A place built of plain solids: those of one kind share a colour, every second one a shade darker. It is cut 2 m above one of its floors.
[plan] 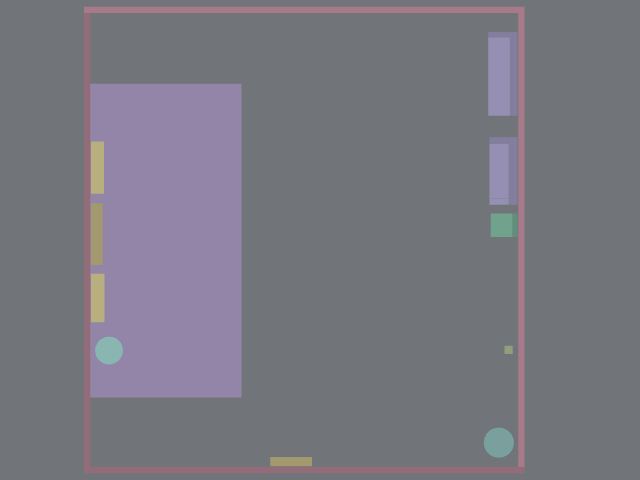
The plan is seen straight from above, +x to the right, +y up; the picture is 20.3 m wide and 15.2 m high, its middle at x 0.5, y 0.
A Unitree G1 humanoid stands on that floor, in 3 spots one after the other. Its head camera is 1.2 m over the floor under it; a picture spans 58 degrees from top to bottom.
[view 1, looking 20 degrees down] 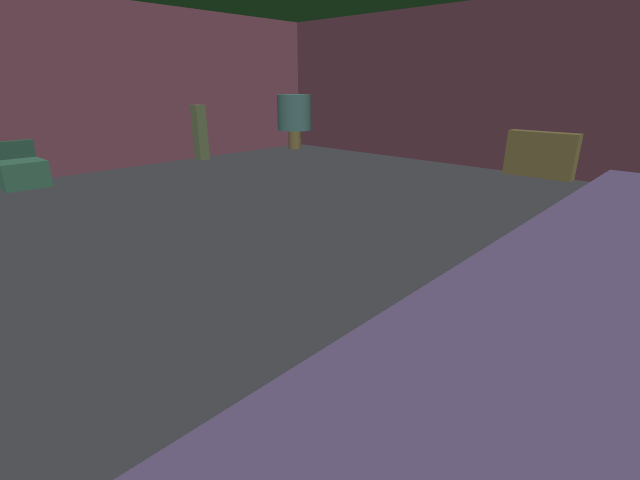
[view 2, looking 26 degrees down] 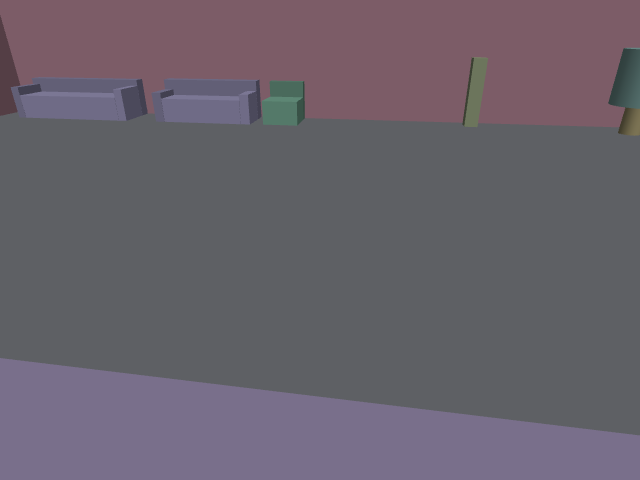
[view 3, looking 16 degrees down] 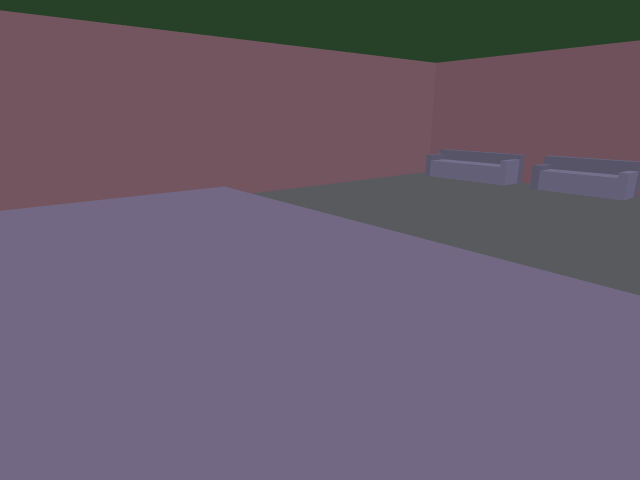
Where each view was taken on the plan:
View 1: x -3.18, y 2.52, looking -47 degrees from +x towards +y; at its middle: ground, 5.35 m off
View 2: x -3.13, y -1.82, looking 9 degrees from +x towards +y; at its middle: ground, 4.17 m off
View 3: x -5.46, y -2.04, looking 51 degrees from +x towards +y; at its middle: floor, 4.35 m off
